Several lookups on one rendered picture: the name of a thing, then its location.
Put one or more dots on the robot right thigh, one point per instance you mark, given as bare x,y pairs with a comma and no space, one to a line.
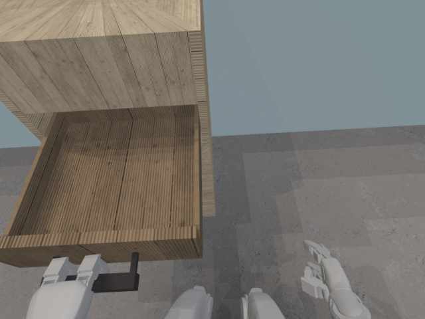
258,305

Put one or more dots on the handle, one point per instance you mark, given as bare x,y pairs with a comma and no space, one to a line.
115,282

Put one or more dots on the left robot hand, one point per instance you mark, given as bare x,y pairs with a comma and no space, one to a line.
60,299

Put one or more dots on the right robot forearm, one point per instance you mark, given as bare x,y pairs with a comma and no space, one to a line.
345,304

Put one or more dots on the left robot shin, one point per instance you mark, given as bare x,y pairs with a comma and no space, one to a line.
199,288

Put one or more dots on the drawer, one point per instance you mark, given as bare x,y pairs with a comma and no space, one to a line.
111,182

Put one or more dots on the cabinet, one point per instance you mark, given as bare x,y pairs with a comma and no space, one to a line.
77,55

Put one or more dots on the right robot hand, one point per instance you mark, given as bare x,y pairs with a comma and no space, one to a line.
320,282

